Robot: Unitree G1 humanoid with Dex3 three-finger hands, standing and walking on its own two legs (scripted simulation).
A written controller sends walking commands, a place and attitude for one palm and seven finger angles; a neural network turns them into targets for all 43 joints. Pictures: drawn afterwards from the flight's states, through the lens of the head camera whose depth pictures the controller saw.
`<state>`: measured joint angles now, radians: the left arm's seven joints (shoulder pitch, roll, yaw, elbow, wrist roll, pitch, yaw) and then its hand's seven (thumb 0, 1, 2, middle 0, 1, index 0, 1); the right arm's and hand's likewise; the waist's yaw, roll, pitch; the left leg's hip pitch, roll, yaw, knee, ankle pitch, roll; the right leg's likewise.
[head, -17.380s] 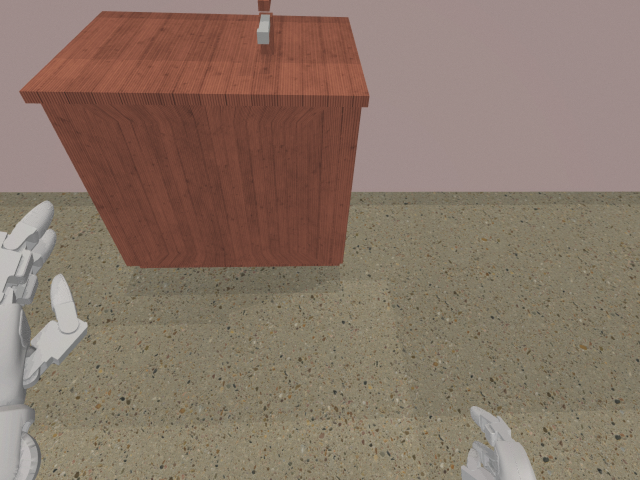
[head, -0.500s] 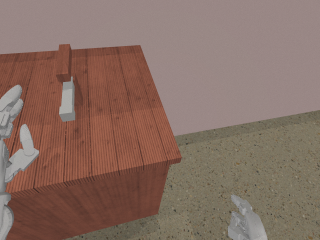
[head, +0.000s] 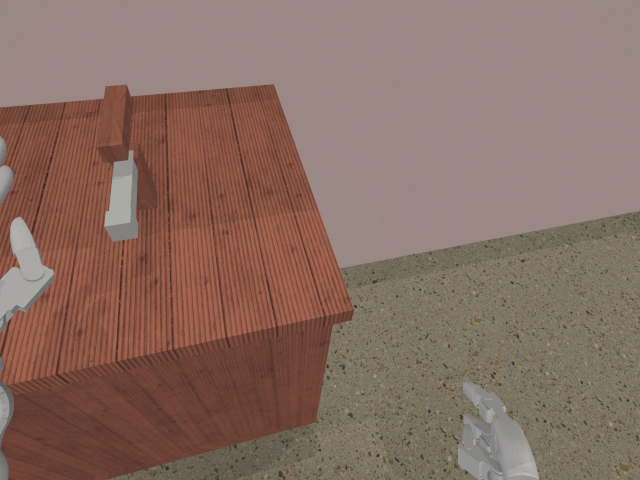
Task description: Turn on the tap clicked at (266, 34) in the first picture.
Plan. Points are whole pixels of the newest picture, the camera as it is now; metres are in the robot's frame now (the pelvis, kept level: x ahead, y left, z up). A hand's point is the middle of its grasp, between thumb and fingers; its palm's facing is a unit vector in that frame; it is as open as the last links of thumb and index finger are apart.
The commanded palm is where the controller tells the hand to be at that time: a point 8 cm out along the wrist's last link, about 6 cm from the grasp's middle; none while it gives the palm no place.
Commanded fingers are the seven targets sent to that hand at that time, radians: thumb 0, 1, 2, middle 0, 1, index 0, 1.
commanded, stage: come to a stop and stand still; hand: left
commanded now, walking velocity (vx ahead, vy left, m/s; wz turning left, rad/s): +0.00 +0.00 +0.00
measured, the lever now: (122, 224) +0.36 +0.28 +0.11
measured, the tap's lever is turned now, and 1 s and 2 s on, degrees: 0 0 0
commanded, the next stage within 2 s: look again from close up in 0.64 s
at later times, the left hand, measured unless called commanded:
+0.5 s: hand (67, 308) +0.22 +0.26 +0.16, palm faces +0.40 -0.85 -0.34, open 7.4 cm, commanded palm +0.16 +0.29 +0.18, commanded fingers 0.00 0.90 0.90 -0.20 -0.30 -0.20 -0.30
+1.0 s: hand (70, 297) +0.23 +0.26 +0.16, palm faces +0.42 -0.84 -0.35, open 7.4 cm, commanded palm +0.17 +0.29 +0.18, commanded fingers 0.00 0.90 0.90 -0.20 -0.30 -0.20 -0.30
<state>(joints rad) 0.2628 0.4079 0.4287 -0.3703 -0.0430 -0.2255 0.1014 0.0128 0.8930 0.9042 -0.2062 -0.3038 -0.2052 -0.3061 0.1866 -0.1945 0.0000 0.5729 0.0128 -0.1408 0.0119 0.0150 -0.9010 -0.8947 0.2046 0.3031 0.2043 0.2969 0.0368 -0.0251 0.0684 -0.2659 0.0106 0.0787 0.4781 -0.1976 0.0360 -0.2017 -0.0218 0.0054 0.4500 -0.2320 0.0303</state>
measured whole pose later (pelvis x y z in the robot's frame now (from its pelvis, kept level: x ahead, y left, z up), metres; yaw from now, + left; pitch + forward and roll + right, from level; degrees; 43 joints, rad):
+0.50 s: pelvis +0.00 +0.01 +0.00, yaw +1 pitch -1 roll -1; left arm 0.38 0.35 0.34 -0.43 -0.02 -0.22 0.10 0.01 0.89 0.90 -0.21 -0.30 -0.21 -0.31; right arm 0.20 -0.18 0.02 0.59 0.00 -0.14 -0.02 0.02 -0.90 -0.89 0.20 0.30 0.20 0.30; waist 0.02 -0.03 0.05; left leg -0.25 0.01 0.06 0.46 -0.19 0.04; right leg -0.16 -0.02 -0.01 0.39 -0.21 0.04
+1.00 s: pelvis +0.01 +0.00 +0.00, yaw +1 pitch -1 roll -1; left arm 0.40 0.35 0.35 -0.46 -0.04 -0.18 0.12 0.01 0.89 0.90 -0.21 -0.30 -0.21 -0.31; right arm 0.19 -0.19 0.01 0.58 0.02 -0.09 -0.03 0.01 -0.90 -0.89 0.20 0.30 0.20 0.30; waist 0.03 -0.03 0.07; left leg -0.23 0.00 0.06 0.46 -0.21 0.04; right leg -0.13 -0.03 -0.01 0.39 -0.23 0.04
